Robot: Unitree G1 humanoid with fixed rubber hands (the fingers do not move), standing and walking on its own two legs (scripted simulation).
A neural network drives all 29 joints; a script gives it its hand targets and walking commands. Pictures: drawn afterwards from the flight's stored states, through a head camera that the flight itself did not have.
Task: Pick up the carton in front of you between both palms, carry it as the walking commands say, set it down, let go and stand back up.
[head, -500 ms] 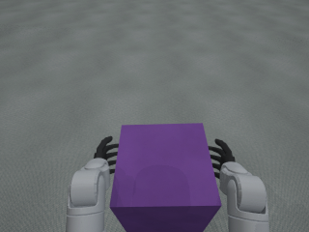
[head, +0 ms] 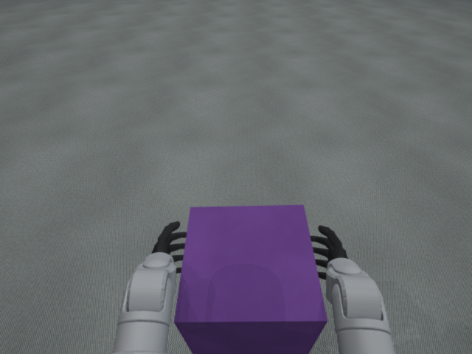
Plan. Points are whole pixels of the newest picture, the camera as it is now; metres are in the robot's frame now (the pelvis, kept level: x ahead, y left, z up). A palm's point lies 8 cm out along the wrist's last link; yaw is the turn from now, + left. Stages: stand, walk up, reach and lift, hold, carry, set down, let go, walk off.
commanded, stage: carry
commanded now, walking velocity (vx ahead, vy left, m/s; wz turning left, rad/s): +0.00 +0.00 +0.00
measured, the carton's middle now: (248, 287) +0.28 +0.00 -0.04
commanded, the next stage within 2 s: hold in 1.08 s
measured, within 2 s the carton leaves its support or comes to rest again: neither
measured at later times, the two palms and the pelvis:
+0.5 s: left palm (168, 263) +0.28 +0.14 +0.04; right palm (339, 269) +0.28 -0.16 +0.04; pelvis -0.01 -0.01 +0.00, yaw +0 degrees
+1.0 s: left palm (174, 262) +0.28 +0.13 +0.04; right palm (346, 270) +0.28 -0.17 +0.04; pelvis -0.01 -0.02 +0.00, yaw +0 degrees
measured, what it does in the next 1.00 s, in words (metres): stands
